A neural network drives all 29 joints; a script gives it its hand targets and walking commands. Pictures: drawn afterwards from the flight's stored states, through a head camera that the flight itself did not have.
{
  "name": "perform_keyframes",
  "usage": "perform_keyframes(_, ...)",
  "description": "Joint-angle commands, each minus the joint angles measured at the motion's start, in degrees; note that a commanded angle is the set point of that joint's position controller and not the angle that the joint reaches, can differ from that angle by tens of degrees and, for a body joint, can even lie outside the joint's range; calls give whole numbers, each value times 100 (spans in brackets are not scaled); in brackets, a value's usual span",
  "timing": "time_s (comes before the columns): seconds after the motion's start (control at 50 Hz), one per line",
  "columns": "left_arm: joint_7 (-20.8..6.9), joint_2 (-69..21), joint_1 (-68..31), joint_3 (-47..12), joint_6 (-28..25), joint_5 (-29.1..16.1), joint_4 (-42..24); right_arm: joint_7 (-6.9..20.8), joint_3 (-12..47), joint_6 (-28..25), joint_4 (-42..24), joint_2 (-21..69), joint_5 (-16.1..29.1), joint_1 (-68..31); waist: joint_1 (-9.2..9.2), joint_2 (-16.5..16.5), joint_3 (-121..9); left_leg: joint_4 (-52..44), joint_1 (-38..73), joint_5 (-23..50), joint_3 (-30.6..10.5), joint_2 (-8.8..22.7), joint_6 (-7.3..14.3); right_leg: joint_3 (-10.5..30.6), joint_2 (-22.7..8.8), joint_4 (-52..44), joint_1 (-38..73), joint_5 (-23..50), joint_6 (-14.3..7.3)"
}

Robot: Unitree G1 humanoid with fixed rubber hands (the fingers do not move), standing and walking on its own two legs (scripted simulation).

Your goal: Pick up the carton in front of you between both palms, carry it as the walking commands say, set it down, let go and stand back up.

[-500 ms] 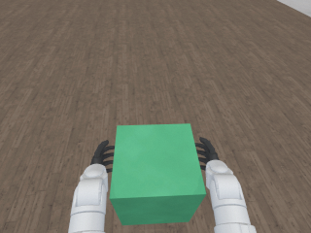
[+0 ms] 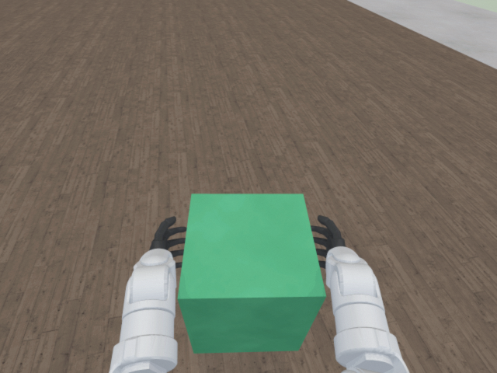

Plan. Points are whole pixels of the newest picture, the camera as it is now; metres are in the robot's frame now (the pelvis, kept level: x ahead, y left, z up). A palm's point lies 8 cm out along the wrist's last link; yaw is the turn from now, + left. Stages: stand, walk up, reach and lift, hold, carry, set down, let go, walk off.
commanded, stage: set down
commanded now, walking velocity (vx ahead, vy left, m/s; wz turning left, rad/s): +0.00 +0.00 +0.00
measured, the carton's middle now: (247, 275) +0.31 +0.00 -0.04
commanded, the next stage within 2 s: none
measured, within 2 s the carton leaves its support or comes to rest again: neither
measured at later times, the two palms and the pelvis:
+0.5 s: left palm (179, 287) +0.36 +0.15 -0.15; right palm (309, 283) +0.36 -0.15 -0.15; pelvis -0.01 -0.01 -0.07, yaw -1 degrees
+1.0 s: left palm (182, 296) +0.41 +0.16 -0.29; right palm (292, 293) +0.41 -0.13 -0.28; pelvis -0.04 -0.01 -0.20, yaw -2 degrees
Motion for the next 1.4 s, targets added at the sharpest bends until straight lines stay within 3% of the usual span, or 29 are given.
perform_keyframes(0.0,-1550,-5530,-3471,-2517,-381,-1351,751,1592,2403,-398,653,5071,1156,-3654,-30,384,-745,-504,858,-1753,-534,16,-105,-105,267,-502,-1428,-1016,-269)
perform_keyframes(0.1,-1281,-4829,-3762,-1294,-763,-658,1573,1259,1164,-776,1479,4553,342,-3854,-54,269,-461,-31,365,-1465,-462,-39,-87,-134,296,-74,-2013,-1001,-294)
perform_keyframes(0.2,-1039,-3806,-3344,-533,-1544,-30,1732,934,549,-1425,1566,3852,-145,-3435,69,177,-834,717,-576,-60,-258,-168,-67,-170,383,464,-2733,-215,-157)
perform_keyframes(0.26,-992,-3683,-3225,-820,-2219,-110,1662,842,827,-2054,1459,3874,9,-3299,74,143,-1655,1251,-946,860,-251,-269,-87,-186,479,896,-3176,407,-50)
perform_keyframes(0.34,-998,-4113,-3541,-1685,-3046,-502,1576,766,1741,-2855,1377,4345,525,-3586,55,168,-3172,2057,-1288,1755,-257,-368,-100,-171,593,1595,-3783,1107,76)
perform_keyframes(0.46,-1023,-4421,-3936,-2925,-3543,-1084,991,508,3176,-3366,780,4830,1145,-3885,145,211,-6026,3265,-1881,2815,-192,-446,-147,-201,718,2697,-4419,2259,274)
perform_keyframes(0.5,-1030,-4375,-3963,-3096,-3515,-1202,888,421,3377,-3335,614,4840,1252,-3908,161,207,-6416,3493,-2339,2636,-111,-486,-193,-217,729,2945,-4592,2249,328)
perform_keyframes(0.56,-1082,-4336,-4035,-3018,-3353,-1212,1017,410,3369,-3150,636,4842,1284,-4037,196,128,-6228,3702,-3284,1690,35,-549,-243,-258,753,3192,-4974,1578,366)
perform_keyframes(0.62,-1164,-4313,-4297,-2768,-3130,-1133,1287,469,3131,-2900,888,4883,1224,-4308,233,60,-5719,3864,-4145,709,111,-566,-208,-302,777,3382,-5475,701,350)
perform_keyframes(0.7,-1227,-4307,-4635,-2388,-2891,-1030,1682,537,2734,-2681,1249,4873,1128,-4734,264,61,-5432,4180,-4803,159,136,-572,-187,-376,809,3718,-6228,49,320)
perform_keyframes(0.88,-1066,-4276,-5492,-2084,-2846,-1069,2058,487,2287,-2715,1670,4601,1128,-5668,209,193,-5866,5065,-5469,73,167,-619,-287,-612,944,4719,-7577,-302,273)
perform_keyframes(1.12,-746,-4073,-6633,-2334,-2797,-1400,1887,407,2381,-2700,1722,4270,1551,-6873,284,375,-6776,6220,-5843,80,283,-648,-422,-870,1087,6029,-8723,-528,282)
perform_keyframes(1.38,-839,-3590,-7656,-2007,-2709,-1497,2122,344,2074,-2610,2128,3891,1642,-7909,382,294,-6591,7233,-6833,-18,414,-593,-415,-989,1094,7047,-9522,-693,287)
